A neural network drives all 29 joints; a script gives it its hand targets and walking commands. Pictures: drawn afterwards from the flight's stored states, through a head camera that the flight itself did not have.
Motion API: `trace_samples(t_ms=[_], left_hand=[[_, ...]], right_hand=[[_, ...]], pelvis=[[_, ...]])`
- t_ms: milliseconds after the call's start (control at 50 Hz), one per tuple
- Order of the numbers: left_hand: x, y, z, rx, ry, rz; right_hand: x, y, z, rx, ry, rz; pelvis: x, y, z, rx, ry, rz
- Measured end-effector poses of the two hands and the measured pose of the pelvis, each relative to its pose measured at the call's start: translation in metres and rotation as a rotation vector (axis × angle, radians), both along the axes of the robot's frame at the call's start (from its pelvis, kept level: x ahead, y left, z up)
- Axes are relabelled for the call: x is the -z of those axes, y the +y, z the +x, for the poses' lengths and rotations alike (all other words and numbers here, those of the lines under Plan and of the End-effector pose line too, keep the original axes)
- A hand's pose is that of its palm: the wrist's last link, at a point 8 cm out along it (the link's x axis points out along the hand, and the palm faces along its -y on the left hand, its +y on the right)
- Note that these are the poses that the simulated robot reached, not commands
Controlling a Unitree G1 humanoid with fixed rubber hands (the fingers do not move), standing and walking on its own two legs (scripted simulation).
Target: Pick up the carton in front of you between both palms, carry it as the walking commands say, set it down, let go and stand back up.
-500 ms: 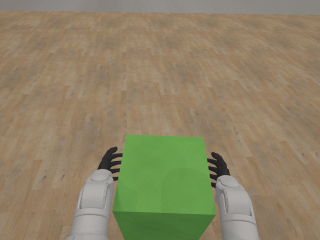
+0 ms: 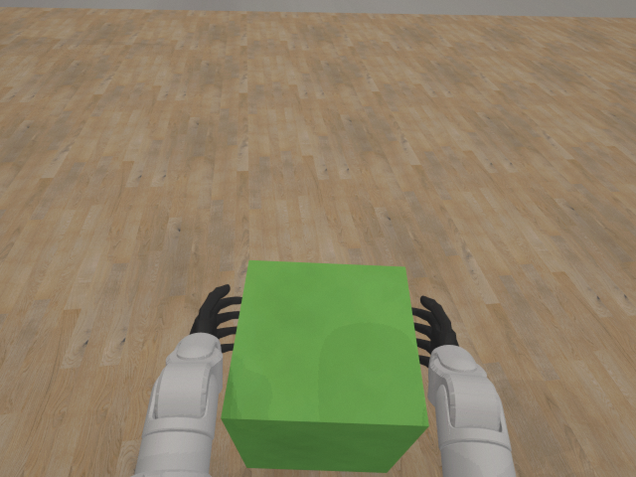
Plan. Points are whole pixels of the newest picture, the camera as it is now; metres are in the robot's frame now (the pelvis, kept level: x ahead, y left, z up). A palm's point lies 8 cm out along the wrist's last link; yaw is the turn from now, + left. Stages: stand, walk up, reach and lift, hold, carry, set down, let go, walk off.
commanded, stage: hold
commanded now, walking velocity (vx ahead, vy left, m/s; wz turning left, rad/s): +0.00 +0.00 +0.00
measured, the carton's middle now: (321, 372) +0.29 +0.00 -0.04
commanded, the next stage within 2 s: set down in 0.50 s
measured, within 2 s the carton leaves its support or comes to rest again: neither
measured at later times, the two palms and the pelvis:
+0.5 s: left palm (216, 337) +0.29 +0.14 +0.04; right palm (458, 377) +0.25 -0.16 +0.05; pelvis -0.01 +0.03 +0.01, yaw -8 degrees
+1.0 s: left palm (229, 350) +0.34 +0.15 -0.07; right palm (423, 376) +0.31 -0.15 -0.07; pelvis -0.03 +0.04 -0.03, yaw -8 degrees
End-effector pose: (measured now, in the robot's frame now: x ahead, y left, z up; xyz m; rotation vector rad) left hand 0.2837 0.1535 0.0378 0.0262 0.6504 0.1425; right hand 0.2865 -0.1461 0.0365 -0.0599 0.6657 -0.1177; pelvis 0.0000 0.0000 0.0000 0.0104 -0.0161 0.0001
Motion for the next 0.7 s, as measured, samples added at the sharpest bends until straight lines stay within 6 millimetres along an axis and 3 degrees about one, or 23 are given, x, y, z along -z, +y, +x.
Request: trace_samples(t_ms=[200,320,560,700], left_hand=[[0.001,-0.021,0.000,0.096,0.006,-0.001],[-0.001,-0.024,0.002,0.137,0.001,0.002],[-0.004,-0.009,0.010,0.150,-0.002,-0.014],[0.002,-0.007,0.028,0.135,0.015,-0.056]], right_hand=[[-0.004,-0.020,-0.025,0.081,0.006,-0.020],[-0.006,-0.022,-0.034,0.123,0.001,-0.016],[-0.011,-0.006,-0.032,0.141,0.000,-0.026],[-0.005,-0.003,-0.019,0.162,0.014,-0.011]], pelvis=[[-0.011,0.004,-0.007,0.074,-0.083,-0.011],[-0.011,0.013,-0.011,0.109,-0.095,-0.014],[-0.011,0.034,-0.011,0.138,-0.093,-0.017],[-0.008,0.042,-0.011,0.153,-0.085,-0.013]])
